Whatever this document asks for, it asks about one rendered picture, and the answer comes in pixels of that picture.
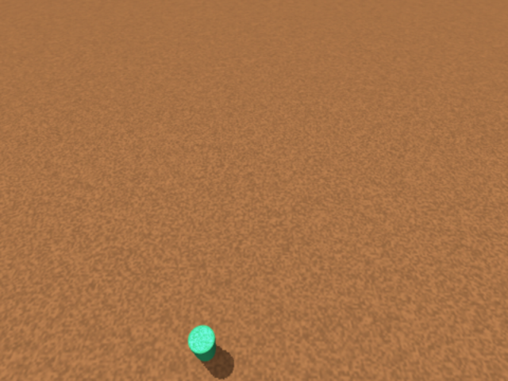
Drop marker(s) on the cup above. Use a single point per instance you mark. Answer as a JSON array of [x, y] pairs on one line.
[[202, 343]]

